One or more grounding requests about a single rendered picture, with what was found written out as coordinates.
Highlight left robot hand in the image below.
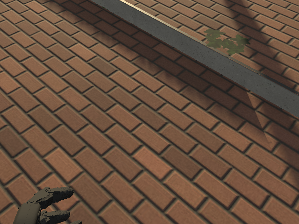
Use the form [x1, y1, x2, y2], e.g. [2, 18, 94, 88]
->
[13, 187, 82, 224]

